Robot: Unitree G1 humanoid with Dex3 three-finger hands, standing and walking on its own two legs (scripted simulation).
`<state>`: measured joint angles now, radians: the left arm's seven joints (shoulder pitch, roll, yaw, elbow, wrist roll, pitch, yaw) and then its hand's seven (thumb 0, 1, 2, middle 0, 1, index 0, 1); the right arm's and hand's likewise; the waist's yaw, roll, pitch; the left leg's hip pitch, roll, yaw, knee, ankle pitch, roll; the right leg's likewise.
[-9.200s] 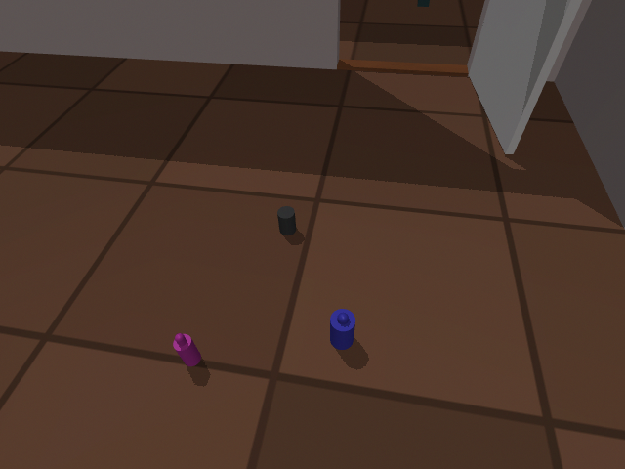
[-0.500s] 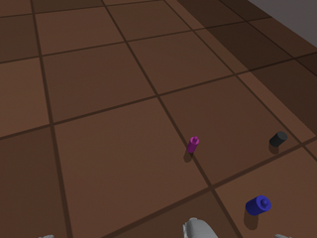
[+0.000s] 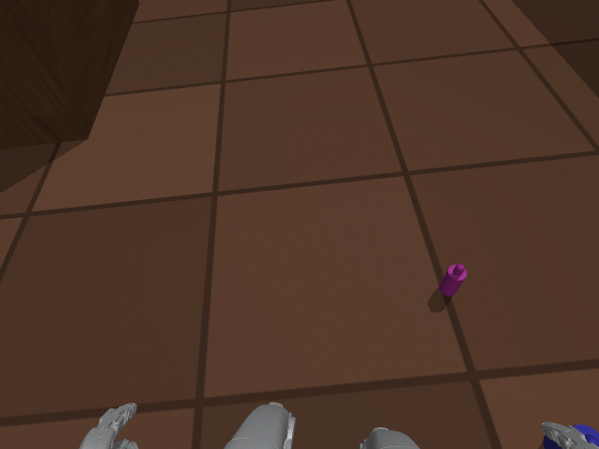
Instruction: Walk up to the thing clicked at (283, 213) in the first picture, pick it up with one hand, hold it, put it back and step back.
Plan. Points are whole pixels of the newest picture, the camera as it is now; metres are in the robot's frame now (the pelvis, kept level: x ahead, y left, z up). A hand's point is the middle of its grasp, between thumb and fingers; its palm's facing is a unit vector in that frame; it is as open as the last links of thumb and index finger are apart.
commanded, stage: walk up
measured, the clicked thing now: out of the picture +0.49 -1.10 -0.71
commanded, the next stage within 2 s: stand in 1.24 s
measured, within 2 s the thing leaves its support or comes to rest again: neither
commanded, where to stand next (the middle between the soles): +0.07 -0.01 m, yaw +13 degrees
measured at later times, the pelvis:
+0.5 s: pelvis -0.01 +0.02 +0.00, yaw +11 degrees
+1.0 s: pelvis +0.01 +0.01 +0.00, yaw +15 degrees
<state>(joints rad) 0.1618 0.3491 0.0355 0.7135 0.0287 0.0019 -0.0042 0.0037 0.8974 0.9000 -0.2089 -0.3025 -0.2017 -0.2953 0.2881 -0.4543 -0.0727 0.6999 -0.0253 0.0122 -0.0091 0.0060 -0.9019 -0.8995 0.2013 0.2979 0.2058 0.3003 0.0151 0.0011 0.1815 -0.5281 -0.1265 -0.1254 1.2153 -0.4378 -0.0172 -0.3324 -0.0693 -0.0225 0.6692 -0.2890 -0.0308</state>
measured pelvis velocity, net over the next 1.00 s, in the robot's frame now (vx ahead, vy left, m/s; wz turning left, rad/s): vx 0.01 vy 0.01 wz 0.26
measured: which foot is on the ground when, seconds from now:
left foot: up 0.00-0.20, down 0.22-1.00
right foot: down 0.00-0.26, up 0.28-0.54, down 0.56-1.00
